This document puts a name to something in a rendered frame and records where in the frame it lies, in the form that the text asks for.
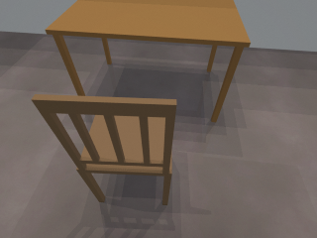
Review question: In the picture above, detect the table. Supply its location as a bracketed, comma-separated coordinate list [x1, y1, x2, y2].
[45, 0, 251, 123]

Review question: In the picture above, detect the chair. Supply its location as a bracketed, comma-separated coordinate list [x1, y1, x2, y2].
[31, 94, 177, 205]

